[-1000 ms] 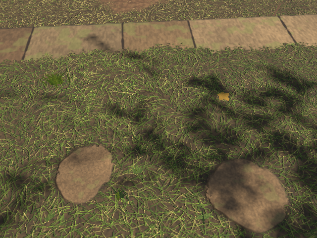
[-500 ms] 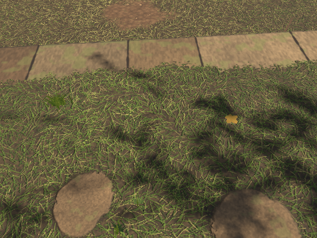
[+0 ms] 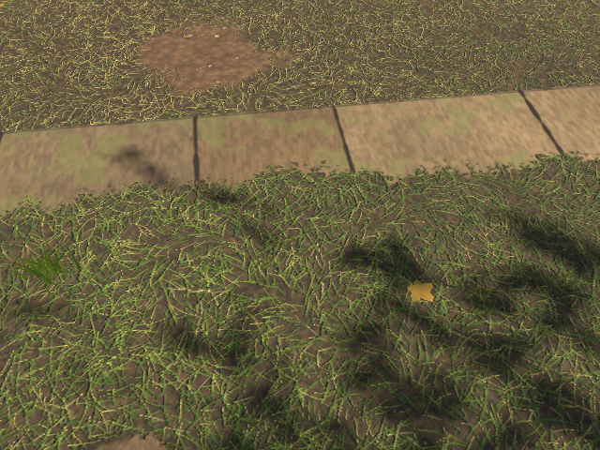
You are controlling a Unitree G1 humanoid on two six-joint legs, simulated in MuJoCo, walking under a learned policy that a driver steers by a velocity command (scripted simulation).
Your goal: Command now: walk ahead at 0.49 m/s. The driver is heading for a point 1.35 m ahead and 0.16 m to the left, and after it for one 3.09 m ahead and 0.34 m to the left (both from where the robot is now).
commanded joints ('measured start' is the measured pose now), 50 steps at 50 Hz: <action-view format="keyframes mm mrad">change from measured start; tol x32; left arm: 1 33 42 11 -42 12 5 6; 50 180 62 32 55 7 36 16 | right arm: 1 -42 -135 -22 -57 2 -17 -19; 50 -186 -82 -19 -116 -17 6 -6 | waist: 1 47 73 54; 17 151 -220 -380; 36 105 -20 93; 45 -68 234 -476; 50 67 95 -123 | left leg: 1 -101 285 -217 -202 59 173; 13 183 345 -187 6 206 83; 15 26 238 -91 419 347 25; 18 -633 114 -181 1060 -367 -25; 39 -514 173 -68 246 102 -24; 42 -98 81 1 190 172 29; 44 585 528 -569 222 731 290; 50 -30 346 -223 27 674 161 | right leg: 1 -23 -43 4 -149 156 27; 12 64 47 -51 -617 140 -12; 15 606 18 -2 -635 130 -108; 17 1058 -290 683 -825 -58 -301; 23 490 -96 149 -973 198 -179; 38 730 -140 19 -953 288 -145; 42 699 -50 -46 -586 776 -65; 45 77 203 113 241 -451 57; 50 206 28 19 6 -201 58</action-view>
